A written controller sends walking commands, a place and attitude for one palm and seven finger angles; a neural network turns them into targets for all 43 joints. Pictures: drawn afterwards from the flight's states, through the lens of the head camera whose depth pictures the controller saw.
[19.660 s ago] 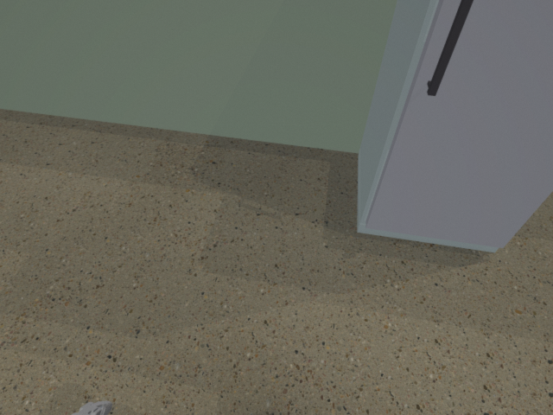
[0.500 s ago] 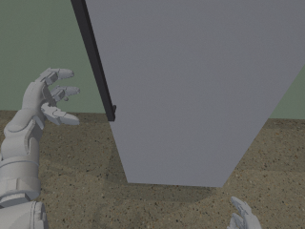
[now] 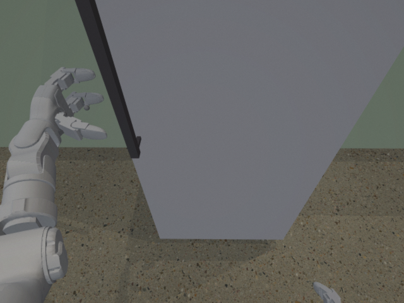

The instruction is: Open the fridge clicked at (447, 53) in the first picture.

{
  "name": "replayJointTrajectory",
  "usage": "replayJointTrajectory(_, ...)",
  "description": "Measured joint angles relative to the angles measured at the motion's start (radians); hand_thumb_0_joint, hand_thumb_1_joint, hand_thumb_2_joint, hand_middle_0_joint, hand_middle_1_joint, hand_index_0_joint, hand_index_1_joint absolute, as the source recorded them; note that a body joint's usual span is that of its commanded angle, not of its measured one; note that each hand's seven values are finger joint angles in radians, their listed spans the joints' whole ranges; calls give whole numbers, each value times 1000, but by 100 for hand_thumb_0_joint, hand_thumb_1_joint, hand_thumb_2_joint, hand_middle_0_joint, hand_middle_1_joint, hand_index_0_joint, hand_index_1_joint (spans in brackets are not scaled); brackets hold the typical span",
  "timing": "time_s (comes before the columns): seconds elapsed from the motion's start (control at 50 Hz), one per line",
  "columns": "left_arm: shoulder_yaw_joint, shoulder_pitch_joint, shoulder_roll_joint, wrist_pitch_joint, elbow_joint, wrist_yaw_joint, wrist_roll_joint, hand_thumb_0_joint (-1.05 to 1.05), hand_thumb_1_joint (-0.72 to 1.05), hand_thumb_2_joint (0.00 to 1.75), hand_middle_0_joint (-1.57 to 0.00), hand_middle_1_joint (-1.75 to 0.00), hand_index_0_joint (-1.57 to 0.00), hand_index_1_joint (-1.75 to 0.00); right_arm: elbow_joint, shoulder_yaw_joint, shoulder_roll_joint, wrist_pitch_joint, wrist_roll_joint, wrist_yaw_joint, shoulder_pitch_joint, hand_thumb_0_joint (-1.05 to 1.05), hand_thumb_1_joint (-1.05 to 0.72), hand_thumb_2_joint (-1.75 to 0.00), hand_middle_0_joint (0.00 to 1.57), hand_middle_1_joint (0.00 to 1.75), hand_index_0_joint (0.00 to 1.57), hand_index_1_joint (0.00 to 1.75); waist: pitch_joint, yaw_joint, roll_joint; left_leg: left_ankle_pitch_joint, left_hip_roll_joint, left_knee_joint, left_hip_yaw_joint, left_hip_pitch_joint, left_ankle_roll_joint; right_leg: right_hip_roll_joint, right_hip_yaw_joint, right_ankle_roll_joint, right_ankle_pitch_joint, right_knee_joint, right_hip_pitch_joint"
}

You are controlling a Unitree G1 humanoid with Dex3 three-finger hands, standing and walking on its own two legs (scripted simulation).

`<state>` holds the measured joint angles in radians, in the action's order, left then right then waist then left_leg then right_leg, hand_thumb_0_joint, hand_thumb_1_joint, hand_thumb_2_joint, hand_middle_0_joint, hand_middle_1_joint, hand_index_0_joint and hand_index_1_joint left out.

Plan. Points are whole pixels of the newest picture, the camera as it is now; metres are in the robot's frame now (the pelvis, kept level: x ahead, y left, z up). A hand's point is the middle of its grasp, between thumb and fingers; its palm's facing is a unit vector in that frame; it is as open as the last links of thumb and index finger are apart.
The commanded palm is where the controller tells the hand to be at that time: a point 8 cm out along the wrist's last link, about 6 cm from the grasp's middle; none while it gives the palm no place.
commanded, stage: move the hooked fingers beside the handle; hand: left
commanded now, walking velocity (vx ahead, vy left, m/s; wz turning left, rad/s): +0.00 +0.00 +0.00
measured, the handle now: (118, 86) +0.48 +0.18 +0.19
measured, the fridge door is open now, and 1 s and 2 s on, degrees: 0 0 0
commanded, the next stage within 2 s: feel for the door with the fingertips in 0.76 s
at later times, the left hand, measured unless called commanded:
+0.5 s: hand (88, 114) +0.41 +0.23 +0.18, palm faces +0.01 -1.00 -0.02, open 14.0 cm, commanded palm +0.39 +0.28 +0.17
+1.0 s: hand (90, 111) +0.43 +0.23 +0.17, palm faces +0.00 -1.00 -0.01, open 14.0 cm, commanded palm +0.39 +0.27 +0.17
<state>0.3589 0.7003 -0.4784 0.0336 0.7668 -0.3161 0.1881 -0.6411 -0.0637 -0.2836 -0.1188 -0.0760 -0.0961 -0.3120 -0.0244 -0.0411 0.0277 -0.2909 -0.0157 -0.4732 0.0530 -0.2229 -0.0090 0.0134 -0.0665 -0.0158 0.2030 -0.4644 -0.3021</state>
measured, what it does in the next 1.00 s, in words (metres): stands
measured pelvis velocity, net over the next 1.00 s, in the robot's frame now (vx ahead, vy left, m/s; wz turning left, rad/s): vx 0.00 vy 0.01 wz -0.01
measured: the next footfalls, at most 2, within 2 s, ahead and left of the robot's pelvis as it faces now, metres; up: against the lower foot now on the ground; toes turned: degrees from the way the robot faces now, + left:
none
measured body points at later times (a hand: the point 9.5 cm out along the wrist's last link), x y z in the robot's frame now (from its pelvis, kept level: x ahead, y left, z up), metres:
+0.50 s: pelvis -0.01 +0.00 +0.00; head +0.01 -0.01 +0.45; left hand +0.41 +0.28 +0.18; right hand +0.10 -0.26 -0.10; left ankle -0.03 +0.11 -0.74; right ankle +0.02 -0.11 -0.74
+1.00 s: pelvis +0.00 +0.01 +0.00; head +0.02 +0.00 +0.45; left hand +0.42 +0.28 +0.18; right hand +0.10 -0.25 -0.11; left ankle -0.03 +0.11 -0.74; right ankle +0.02 -0.11 -0.74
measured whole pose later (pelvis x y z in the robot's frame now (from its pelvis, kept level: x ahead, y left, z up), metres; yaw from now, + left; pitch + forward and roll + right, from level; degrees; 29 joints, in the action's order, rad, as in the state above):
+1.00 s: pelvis +0.00 +0.01 +0.00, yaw -1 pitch +4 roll +0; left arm 0.35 0.67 -0.46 0.03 0.75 -0.33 0.20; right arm -0.63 -0.05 -0.29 -0.10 -0.08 -0.08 -0.34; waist -0.04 -0.03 0.03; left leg -0.30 -0.01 -0.49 0.06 -0.24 -0.02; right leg 0.01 -0.05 -0.01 0.21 -0.47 -0.32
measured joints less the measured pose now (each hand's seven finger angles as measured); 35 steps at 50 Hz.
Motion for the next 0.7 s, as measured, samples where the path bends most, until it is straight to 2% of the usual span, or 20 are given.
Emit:
replayJointTrajectory(0.08,0,9,-18,1,49,-9,-6,-1,-50,30,-30,-120,-30,-120,2,7,-9,11,-1,6,-21,1,-91,-89,20,30,20,30,-2,-7,7,1,0,-4,6,-15,-1,0,6,0,-2,-5,-18)
replayJointTrajectory(0.2,23,-46,13,-40,-5,-17,11,-1,-50,30,-30,-120,-30,-120,-3,13,-12,18,3,8,-41,1,-91,-89,20,30,20,30,2,-1,8,1,-1,-2,16,-11,-3,-3,16,2,-5,-6,-19)
replayJointTrajectory(0.3,40,-45,-2,-46,-4,-7,-2,-1,-50,30,-30,-120,-30,-120,2,10,-3,14,3,7,-36,1,-91,-89,20,30,20,30,1,-5,-4,1,-4,-4,13,-8,0,-6,13,-1,-7,-3,-13)
replayJointTrajectory(0.4,2,-24,-19,-30,21,-16,0,-1,-50,30,-30,-120,-30,-120,10,12,-9,6,-3,2,-27,1,-91,-89,20,30,20,30,2,3,5,3,-1,-11,4,-18,-2,-2,4,1,-10,-1,-14)
replayJointTrajectory(0.52,-26,21,12,-33,49,-23,14,-1,-50,30,-29,-120,-30,-120,3,6,-10,-2,1,0,-1,1,-91,-89,20,30,20,30,1,9,3,4,5,-19,-4,-36,-5,5,-3,3,-10,-7,-29)
replayJointTrajectory(0.6,-10,35,15,-47,73,-4,1,-1,-50,30,-30,-120,-30,-120,10,0,-1,0,4,6,10,1,-91,-89,20,30,20,30,-4,0,-5,1,3,-23,1,-41,-5,4,2,3,-7,-13,-37)
replayJointTrajectory(0.7,-2,37,-9,-57,101,8,-22,-1,-50,30,-30,-120,-30,-120,25,-1,3,7,4,9,2,1,-91,-89,20,30,21,30,-2,-8,-6,-4,1,-28,6,-47,-5,1,8,3,-4,-19,-46)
